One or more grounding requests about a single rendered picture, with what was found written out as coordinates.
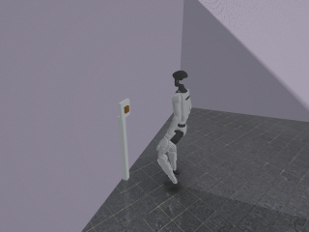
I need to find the robot left hand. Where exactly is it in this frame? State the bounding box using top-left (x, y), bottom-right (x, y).
top-left (156, 138), bottom-right (168, 154)

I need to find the button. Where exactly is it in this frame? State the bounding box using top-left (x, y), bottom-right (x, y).
top-left (124, 105), bottom-right (129, 114)

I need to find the left robot forearm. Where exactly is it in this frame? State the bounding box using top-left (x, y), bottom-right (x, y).
top-left (163, 116), bottom-right (180, 141)

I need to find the panel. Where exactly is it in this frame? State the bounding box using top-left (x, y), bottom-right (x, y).
top-left (117, 99), bottom-right (130, 181)

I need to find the robot right upper arm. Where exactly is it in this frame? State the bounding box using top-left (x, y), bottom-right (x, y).
top-left (186, 89), bottom-right (192, 110)

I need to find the robot left upper arm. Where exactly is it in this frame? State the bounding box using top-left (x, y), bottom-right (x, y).
top-left (172, 94), bottom-right (182, 122)

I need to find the robot left shin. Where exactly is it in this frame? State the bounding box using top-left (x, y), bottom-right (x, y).
top-left (157, 157), bottom-right (177, 184)

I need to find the robot head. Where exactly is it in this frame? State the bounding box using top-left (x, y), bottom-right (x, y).
top-left (172, 71), bottom-right (188, 94)

